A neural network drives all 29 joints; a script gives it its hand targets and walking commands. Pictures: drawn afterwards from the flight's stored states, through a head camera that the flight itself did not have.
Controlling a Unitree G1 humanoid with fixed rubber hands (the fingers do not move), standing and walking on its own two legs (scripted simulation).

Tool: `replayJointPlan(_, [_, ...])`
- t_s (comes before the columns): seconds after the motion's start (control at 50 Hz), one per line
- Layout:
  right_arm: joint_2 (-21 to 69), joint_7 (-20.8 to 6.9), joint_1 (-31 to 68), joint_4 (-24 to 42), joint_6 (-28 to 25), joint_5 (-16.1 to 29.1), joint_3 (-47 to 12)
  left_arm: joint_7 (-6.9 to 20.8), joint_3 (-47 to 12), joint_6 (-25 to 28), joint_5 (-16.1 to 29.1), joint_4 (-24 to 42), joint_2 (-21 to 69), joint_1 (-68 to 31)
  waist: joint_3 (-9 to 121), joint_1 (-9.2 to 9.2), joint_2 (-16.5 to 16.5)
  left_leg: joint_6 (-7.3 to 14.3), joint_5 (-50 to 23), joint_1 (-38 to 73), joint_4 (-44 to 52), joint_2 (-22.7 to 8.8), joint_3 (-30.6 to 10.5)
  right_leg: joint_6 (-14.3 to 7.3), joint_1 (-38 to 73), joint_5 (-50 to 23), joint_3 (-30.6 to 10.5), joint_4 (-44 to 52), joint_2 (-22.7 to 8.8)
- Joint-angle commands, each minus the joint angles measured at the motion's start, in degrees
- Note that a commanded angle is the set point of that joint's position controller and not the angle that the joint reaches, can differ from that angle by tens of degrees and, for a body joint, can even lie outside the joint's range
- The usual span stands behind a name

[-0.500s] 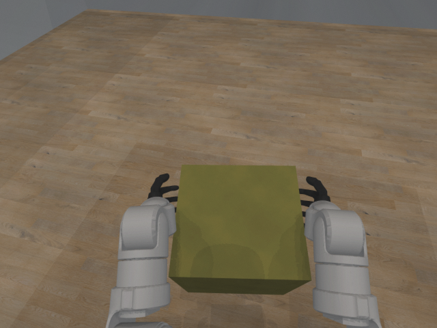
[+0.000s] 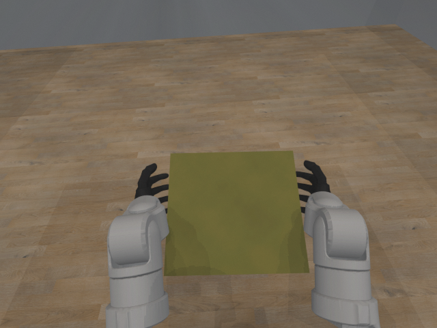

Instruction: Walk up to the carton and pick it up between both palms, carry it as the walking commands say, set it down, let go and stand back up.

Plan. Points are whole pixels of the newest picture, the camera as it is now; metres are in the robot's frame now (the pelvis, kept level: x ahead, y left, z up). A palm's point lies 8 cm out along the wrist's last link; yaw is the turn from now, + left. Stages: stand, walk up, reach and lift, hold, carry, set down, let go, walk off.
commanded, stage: carry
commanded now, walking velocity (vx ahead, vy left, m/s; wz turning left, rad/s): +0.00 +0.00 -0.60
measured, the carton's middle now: (231, 220) +0.33 +0.02 +0.03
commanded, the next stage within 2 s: none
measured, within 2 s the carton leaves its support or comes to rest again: neither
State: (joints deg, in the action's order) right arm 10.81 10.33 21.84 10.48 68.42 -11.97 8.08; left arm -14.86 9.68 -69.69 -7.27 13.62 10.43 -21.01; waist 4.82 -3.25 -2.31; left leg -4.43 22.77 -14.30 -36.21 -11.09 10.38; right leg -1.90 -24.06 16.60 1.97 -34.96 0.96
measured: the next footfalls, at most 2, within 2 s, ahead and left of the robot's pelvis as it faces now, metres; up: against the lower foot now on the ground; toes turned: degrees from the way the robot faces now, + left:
left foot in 0.30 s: +0.06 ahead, +0.06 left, +0.00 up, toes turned -3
right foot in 0.62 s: -0.07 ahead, -0.24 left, +0.00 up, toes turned -26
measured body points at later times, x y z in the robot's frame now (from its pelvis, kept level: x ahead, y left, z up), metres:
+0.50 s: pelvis -0.05 -0.06 +0.01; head -0.04 -0.05 +0.46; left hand +0.29 +0.01 +0.11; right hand +0.22 -0.27 +0.10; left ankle +0.02 +0.06 -0.73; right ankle -0.09 -0.20 -0.67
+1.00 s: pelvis -0.11 -0.11 +0.00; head -0.04 -0.12 +0.44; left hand +0.24 -0.16 +0.05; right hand +0.08 -0.40 +0.07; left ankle -0.03 -0.02 -0.73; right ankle -0.12 -0.21 -0.71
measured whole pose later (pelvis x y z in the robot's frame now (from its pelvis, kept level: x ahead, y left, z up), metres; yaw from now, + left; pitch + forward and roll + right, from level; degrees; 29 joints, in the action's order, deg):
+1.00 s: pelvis -0.11 -0.11 +0.00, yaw -34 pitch +4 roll +1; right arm 10.6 14.5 21.1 11.0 66.9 -6.8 7.3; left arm -11.3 8.8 -67.8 -10.3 15.2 9.7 -18.9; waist -4.1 0.8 5.3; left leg 0.5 15.2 -22.4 -35.4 -3.5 8.6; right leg -1.3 -29.7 21.0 -2.2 -45.2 3.6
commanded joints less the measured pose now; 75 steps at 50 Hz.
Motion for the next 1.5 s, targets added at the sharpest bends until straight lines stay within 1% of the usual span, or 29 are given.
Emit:
replayJointPlan(0.0, [55.58, -19.12, 24.81, -8.56, 2.06, 25.25, -34.61, 26.27, -38.9, -1.86, 25.6, -9.97, 55.39, -27.72, 11.99, 2.49, 10.06, -3.25, 17.67, -15.88, -22.27, 4.84, -4.99, -10.3, 15.93, -50.87, -27.62, 8.38, -18.81])
replayJointPlan(0.06, [60.94, -20.2, 30.87, -8.75, 1.39, 29.57, -35.41, 25.15, -39.87, -0.86, 25.84, -3.24, 57.52, -35.71, 11.08, 1.87, 6.67, -3.31, 14.89, -14.77, -17.45, 5.62, -5.99, -8.1, 11.0, -20.15, -23.12, 12.65, -13.49])
replayJointPlan(0.24, [62.11, -19.59, 31.37, 3.73, 0.35, 35.01, -38.86, 22.56, -38.97, 0.63, 22.5, 0.8, 57.8, -27.08, 26.57, 3.45, 11.45, 3.96, 2.36, 16.29, 17.81, 12.21, -2.85, 3.57, 5.56, 3.87, -15.8, 19.52, -4.99])
replayJointPlan(0.26, [58.64, -19.83, 22.58, -0.24, 0.48, 33.32, -37.98, 22.37, -39.53, 0.77, 22.1, -0.23, 55.03, -23.0, 25.66, 3.98, 3.89, 5.69, 5.39, 23.7, 23.46, 3.83, -10.74, 6.19, -1.18, 0.25, -12.88, 12.49, -1.44])
replayJointPlan(0.28, [57.19, -20.07, 21.47, -1.27, 0.15, 31.71, -35.98, 22.34, -41.85, 1.01, 23.2, 0.21, 56.97, -24.36, 24.72, 2.97, -17.48, 10.08, 4.73, 18.95, 20.25, -13.55, -26.2, 3.12, -3.99, 4.72, -6.71, -7.85, 2.22])
replayJointPlan(0.32, [61.32, -20.07, 23.15, -1.57, -0.34, 29.93, -35.96, 23.18, -45.5, 1.01, 25.95, 7.1, 57.54, -34.96, 15.47, 3.93, -12.93, 18.16, -19.56, 6.13, 18.09, -20.93, -24.05, 1.94, -7.76, 9.84, -7.5, -32.85, -5.37])
replayJointPlan(0.34, [59.97, -20.19, 24.41, -0.48, -0.2, 29.52, -36.14, 23.62, -44.96, 0.74, 25.84, 6.29, 56.41, -34.73, 15.12, 3.76, -4.37, 15.46, -29.95, 5.67, 16.12, -15.61, -17.72, 1.06, -8.48, 8.58, -4.11, -33.87, -2.89])
replayJointPlan(0.38, [58.12, -20.29, 26.75, 0.29, 0.86, 29.57, -37.12, 23.81, -44.69, 0.14, 25.72, 2.74, 56.72, -29.23, 16.89, 3.04, -1.37, 9.73, -25.49, 9.88, 13.55, -10.57, -7.91, 2.23, -11.27, 5.97, -3.04, -23.61, -3.33])
replayJointPlan(0.44, [56.3, -19.23, 24.74, -1.56, 0.99, 27.18, -35.51, 24.73, -42.7, -2.08, 25.67, -4.41, 55.95, -25.14, 14.64, 4.32, -9.49, 8.83, -18.82, 12.28, 11.08, -8.91, -2.76, 2.9, -7.7, 11.68, 0.78, -10.22, -1.41])
replayJointPlan(0.52, [56.13, -18.13, 24.25, -3.6, 0.96, 25.48, -34.91, 25.99, -42.14, -2.24, 27.98, -6.66, 58.53, -28.24, 16.08, 4.33, -8.38, 5.13, -22.04, 7.48, 3.08, -7.79, 0.12, 2.87, 3.14, 3.75, 6.26, 5.14, -0.11])
replayJointPlan(0.54, [56.08, -18.65, 26.1, -6.28, 1.58, 25.25, -33.66, 26.14, -42.66, -1.92, 28.25, -4.66, 58.46, -32.31, 14.29, 3.66, -6.69, 2.87, -16.36, 4.78, 0.16, -7.95, 1.0, 2.58, 4.82, -2.34, 4.53, 7.07, -0.48])
replayJointPlan(0.6, [59.53, -19.08, 24.6, -9.6, 2.12, 26.72, -33.84, 25.8, -40.35, -2.12, 28.04, -6.32, 58.99, -34.12, 9.93, 3.19, 16.48, -4.96, 14.51, -18.17, -21.88, 2.3, -0.33, -5.22, 12.26, -32.53, -28.98, 13.02, -20.74])
replayJointPlan(0.62, [59.89, -19.14, 30.46, -6.13, 1.18, 27.75, -34.29, 25.77, -39.67, -1.84, 27.59, -6.35, 58.13, -33.92, 11.5, 2.71, 8.25, -4.12, 14.12, -16.48, -24.22, 1.14, -4.39, -7.73, 10.44, -31.29, -26.96, 12.92, -21.72])
replayJointPlan(0.66, [62.08, -19.31, 34.72, -1.94, 1.18, 31.55, -37.41, 24.48, -39.27, -0.96, 26.61, -2.21, 58.69, -32.85, 13.87, 1.72, 8.19, -3.59, 10.78, -20.62, -19.32, 3.03, -4.49, -7.97, 17.47, -35.0, -21.18, 8.11, -16.76])
replayJointPlan(0.68, [63.6, -18.75, 38.22, 2.15, 0.09, 33.27, -40.0, 24.3, -38.26, -0.52, 26.45, -1.52, 58.61, -32.36, 15.86, 2.15, 15.24, -3.01, 8.76, -23.09, -20.73, 3.75, -4.61, -6.91, 22.18, -43.98, -19.06, 5.32, -14.72])
replayJointPlan(0.8, [59.86, -17.26, 30.73, 7.11, 0.09, 35.16, -41.47, 22.06, -35.81, 1.14, 22.88, 3.06, 55.04, -23.66, 25.45, 1.41, 19.41, -0.73, 2.36, -12.38, -6.43, 9.08, -4.06, -6.46, 23.99, -44.58, -11.92, 0.83, -11.18])
replayJointPlan(0.86, [58.76, -18.68, 21.19, 0.39, 0.51, 32.38, -38.8, 21.6, -39.01, 0.84, 20.63, 1.74, 54.79, -21.3, 25.48, 2.73, 4.53, 2.54, -7.62, 1.79, 8.44, 7.88, -5.6, -5.93, 15.37, -34.46, -17.19, -0.26, -11.13])
replayJointPlan(0.88, [57.57, -18.99, 14.55, -4.25, 0.31, 29.46, -36.27, 21.63, -41.22, 0.95, 21.39, 1.81, 56.33, -24.58, 27.75, 3.29, 1.06, 3.85, -18.84, 11.39, 15.04, -0.2, -11.0, -3.36, 7.06, -23.11, -9.92, -5.18, -7.09])
replayJointPlan(0.9, [56.52, -19.54, 14.04, -1.75, -0.48, 29.95, -36.43, 21.67, -43.45, 1.33, 22.26, 5.78, 56.61, -22.83, 28.24, 3.11, -18.62, 9.24, -43.03, 24.57, 12.59, -13.31, -22.61, 0.51, -6.59, 2.2, -4.04, -14.54, -0.2])
replayJointPlan(0.92, [57.95, -19.97, 19.34, 0.59, -0.67, 30.86, -36.85, 21.47, -44.82, 1.23, 23.08, 6.44, 57.2, -27.62, 26.19, 3.43, -20.27, 13.54, -50.9, 27.3, 9.37, -16.72, -22.58, 1.24, -13.39, 15.76, -2.55, -21.77, 0.5])
replayJointPlan(1.02, [58.11, -19.03, 26.59, 7.87, -1.34, 29.24, -37.33, 24.07, -45.55, 0.08, 28.72, 8.81, 57.12, -30.11, 18.46, 4.05, -4.73, 9.89, -33.25, 11.09, 10.85, -10.52, -7.01, 1.98, -5.68, 10.35, 1.2, -17.4, -2.59])
replayJointPlan(1.14, [52.95, -17.07, 18.45, -1.2, 1.29, 23.81, -34.18, 25.32, -41.79, -3.11, 28.38, -6.04, 58.33, -21.57, 16.53, 3.69, -7.61, 5.3, -25.89, 6.94, -0.19, -9.56, -0.36, 1.67, 5.47, -0.98, 2.91, 6.27, -1.97])
replayJointPlan(1.18, [56.41, -17.77, 21.64, -3.05, 1.25, 24.62, -36.54, 26.16, -39.52, -2.42, 26.73, -7.91, 56.58, -22.67, 14.94, 2.72, 13.7, -2.54, -5.25, -11.09, -14.42, -0.11, -0.06, -3.94, 19.31, -35.89, -16.29, 10.38, -14.13])
replayJointPlan(1.22, [57.25, -18.47, 21.07, -6.24, 1.46, 25.62, -36.84, 26.29, -39.52, -2.08, 25.56, -9.03, 57.45, -22.45, 14.53, 2.73, 12.15, -3.69, 14.58, -20.99, -22.71, 3.23, -3.43, -7.74, 25.24, -63.2, -21.64, 5.19, -20.86])
replayJointPlan(1.26, [60.78, -19.24, 29.26, -2.27, 1.23, 29.43, -39.83, 26.15, -39.3, -1.45, 26.13, -5.19, 58.57, -27.65, 12.27, 2.12, 17.19, -3.86, 13.8, -19.68, -19.69, 3.28, -3.89, -8.02, 19.91, -48.46, -15.68, 6.63, -16.07])
replayJointPlan(1.3, [62.1, -19.21, 35.69, 0.66, 0.72, 32.47, -40.22, 25.36, -38.13, -0.93, 26.33, -4.04, 59.99, -31.35, 13.99, 1.96, 11.85, -2.22, 8.78, -18.77, -20.34, 3.76, -4.02, -7.47, 17.61, -36.22, -14.04, 8.43, -16.27])
replayJointPlan(1.38, [59.47, -18.51, 36.4, 9.19, -0.01, 36.0, -41.93, 22.79, -37.78, 0.29, 24.34, 1.55, 58.68, -27.84, 22.11, 1.65, 10.89, -0.69, 0.98, -15.99, -16.34, 6.92, -4.69, -6.69, 22.3, -36.32, -11.01, 5.79, -13.74])
replayJointPlan(1.44, [57.54, -19.41, 27.94, 2.1, 0.9, 33.47, -39.07, 21.72, -38.33, 0.65, 21.9, 2.12, 55.84, -26.1, 23.43, 1.41, 3.27, 0.86, 2.88, -13.02, -15.41, 6.74, -6.83, -8.75, 19.52, -29.62, -14.25, 8.7, -16.05])
replayJointPlan(1.48, [58.71, -20.66, 25.04, -3.09, 1.8, 33.08, -38.04, 21.66, -39.19, 0.68, 20.75, 0.61, 54.91, -26.95, 23.73, 1.66, 8.34, 1.8, 3.41, -7.9, -4.15, 8.66, -6.65, -8.56, 18.77, -20.29, -14.15, 9.04, -13.93])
